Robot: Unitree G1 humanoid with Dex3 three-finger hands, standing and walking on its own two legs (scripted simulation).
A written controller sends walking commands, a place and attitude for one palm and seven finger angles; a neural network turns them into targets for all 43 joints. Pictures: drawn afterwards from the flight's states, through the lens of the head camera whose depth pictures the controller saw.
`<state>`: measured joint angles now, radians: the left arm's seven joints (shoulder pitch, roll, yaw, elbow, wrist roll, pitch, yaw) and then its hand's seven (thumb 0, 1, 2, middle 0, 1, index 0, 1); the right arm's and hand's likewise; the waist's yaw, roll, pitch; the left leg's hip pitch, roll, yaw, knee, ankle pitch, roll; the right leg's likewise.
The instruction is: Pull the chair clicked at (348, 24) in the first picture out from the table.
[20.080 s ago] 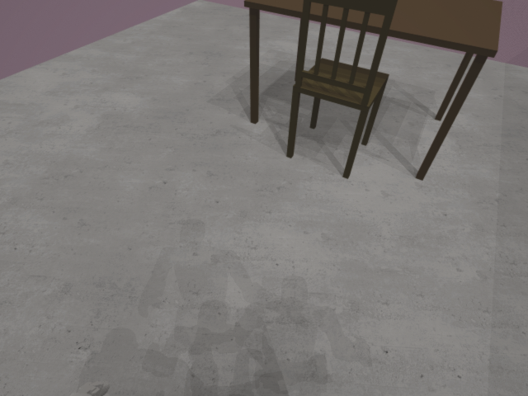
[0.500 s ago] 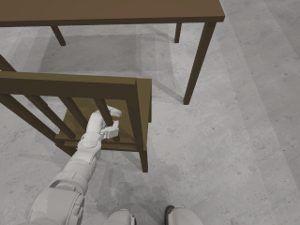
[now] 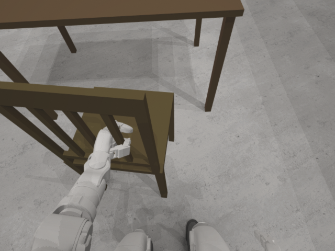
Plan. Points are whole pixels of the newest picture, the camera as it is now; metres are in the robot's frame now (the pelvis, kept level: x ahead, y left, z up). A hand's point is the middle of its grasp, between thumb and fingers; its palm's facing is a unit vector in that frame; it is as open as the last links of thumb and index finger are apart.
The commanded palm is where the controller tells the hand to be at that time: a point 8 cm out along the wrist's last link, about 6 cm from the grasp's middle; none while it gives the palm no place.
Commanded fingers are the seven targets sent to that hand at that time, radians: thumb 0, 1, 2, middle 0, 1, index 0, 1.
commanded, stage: step backward, pulling the chair out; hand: left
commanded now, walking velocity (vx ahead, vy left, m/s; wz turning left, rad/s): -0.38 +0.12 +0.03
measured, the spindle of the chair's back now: (90, 137) +0.41 +0.22 -0.06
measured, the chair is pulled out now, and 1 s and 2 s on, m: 0.35 0.45 0.53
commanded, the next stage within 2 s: stop walking, hand still on the chair in 1.16 s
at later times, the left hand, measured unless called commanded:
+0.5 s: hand (124, 162) +0.33 +0.12 -0.05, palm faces -0.06 -0.98 -0.19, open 5.3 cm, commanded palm +0.32 +0.17 -0.05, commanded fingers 0.00 0.90 0.90 -0.50 -1.45 -0.50 -1.45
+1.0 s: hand (122, 186) +0.27 +0.12 -0.05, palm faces -0.11 -0.97 -0.20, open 5.3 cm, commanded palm +0.26 +0.17 -0.04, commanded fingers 0.00 0.90 0.90 -0.50 -1.45 -0.50 -1.45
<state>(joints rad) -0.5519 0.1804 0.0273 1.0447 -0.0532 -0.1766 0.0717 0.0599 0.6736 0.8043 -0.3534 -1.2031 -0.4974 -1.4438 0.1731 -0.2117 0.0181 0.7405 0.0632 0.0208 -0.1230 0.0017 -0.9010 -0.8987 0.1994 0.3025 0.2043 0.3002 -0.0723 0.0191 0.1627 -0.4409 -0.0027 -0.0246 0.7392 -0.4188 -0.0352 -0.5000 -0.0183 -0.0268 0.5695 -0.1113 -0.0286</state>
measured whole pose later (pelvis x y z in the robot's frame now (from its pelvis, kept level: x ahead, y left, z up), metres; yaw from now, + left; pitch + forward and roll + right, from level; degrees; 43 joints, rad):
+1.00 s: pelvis -0.12 +0.02 +0.01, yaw -1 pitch +3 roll +1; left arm -0.61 0.19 -0.02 1.01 -0.04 -0.11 0.07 0.06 0.70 0.77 -0.32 -1.24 -0.50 -1.44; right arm 0.15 -0.27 0.00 0.71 0.05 0.04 -0.13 0.00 -0.90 -0.90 0.20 0.30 0.20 0.30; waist -0.07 -0.02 0.19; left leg -0.35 0.01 0.02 0.52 -0.22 -0.02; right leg -0.44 -0.04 0.00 0.52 -0.13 0.01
